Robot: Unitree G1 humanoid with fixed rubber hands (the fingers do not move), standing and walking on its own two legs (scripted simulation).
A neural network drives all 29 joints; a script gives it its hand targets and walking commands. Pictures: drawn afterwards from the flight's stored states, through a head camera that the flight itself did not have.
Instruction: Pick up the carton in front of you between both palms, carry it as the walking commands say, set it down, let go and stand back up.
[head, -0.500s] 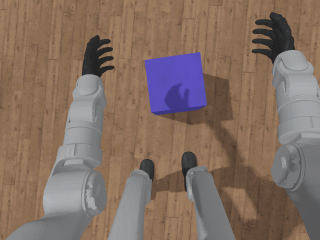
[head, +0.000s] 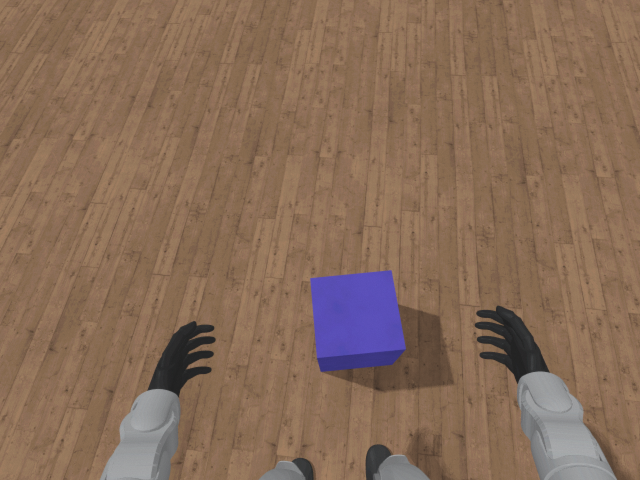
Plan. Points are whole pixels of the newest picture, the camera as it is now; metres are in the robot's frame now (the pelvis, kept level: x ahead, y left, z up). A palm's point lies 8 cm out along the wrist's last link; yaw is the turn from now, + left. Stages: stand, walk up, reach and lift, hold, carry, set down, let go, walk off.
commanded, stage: let go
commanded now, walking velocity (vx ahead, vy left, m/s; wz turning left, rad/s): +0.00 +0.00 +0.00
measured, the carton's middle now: (353, 324) +0.46 -0.04 -0.63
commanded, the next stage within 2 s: stand in 0.70 s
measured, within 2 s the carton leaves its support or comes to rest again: neither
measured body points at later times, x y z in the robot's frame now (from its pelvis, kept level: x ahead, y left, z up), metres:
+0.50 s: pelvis +0.02 +0.01 +0.02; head +0.03 +0.01 +0.47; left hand +0.20 +0.24 -0.05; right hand +0.19 -0.23 -0.05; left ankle -0.02 +0.11 -0.72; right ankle +0.02 -0.11 -0.72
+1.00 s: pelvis +0.03 +0.00 +0.02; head +0.03 +0.01 +0.47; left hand +0.17 +0.29 -0.07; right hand +0.17 -0.29 -0.07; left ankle -0.02 +0.11 -0.72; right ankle +0.02 -0.11 -0.72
